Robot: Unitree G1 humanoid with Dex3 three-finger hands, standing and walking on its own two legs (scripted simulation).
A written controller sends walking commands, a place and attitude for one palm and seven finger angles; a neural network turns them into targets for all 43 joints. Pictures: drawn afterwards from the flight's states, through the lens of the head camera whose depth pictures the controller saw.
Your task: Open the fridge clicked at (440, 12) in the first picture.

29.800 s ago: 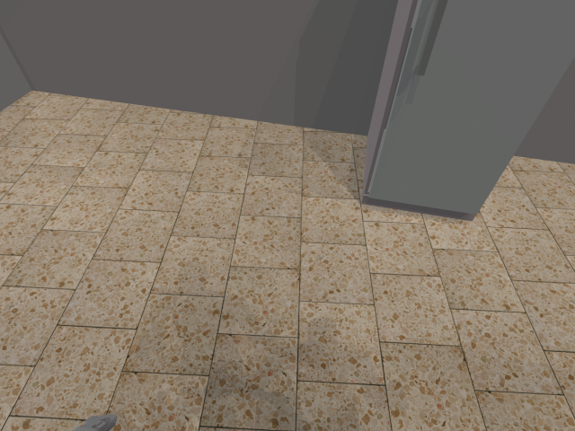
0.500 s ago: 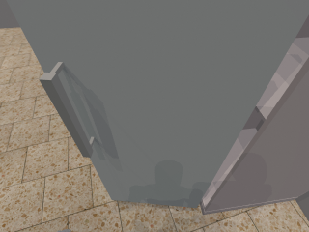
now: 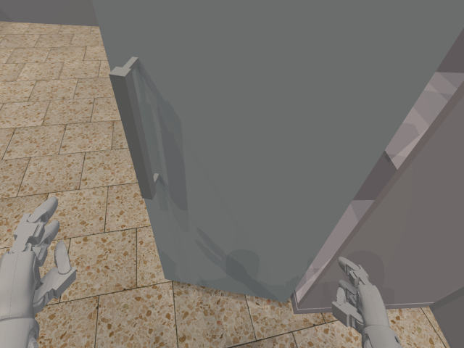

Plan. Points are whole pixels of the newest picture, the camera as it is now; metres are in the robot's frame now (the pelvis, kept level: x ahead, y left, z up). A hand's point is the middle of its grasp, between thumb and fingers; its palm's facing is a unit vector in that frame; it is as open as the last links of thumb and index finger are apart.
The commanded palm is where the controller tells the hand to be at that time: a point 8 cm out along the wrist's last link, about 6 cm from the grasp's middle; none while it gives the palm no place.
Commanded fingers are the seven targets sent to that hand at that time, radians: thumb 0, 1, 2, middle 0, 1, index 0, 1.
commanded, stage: step back with the hand held close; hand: left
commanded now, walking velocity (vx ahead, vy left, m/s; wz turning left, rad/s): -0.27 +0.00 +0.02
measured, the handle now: (142, 138) +0.43 +0.25 +0.11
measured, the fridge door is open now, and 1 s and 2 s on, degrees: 77 77 77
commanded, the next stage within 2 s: stop stepping back and stand still in 0.54 s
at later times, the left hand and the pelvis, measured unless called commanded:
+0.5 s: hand (26, 301) +0.12 +0.25 +0.16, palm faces +0.23 -0.87 -0.43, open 7.4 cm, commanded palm +0.05 +0.29 +0.18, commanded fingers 0.00 0.90 0.90 -0.20 -0.30 -0.20 -0.30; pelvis -0.10 +0.02 +0.00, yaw -2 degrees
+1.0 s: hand out of the picture +0.00 +0.32 +0.17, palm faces +0.41 -0.88 -0.24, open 7.4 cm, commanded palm -0.08 +0.36 +0.18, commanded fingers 0.00 0.90 0.90 -0.20 -0.30 -0.20 -0.30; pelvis -0.22 +0.08 +0.01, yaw +1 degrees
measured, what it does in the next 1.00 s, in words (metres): walks backwards: right foot, then left foot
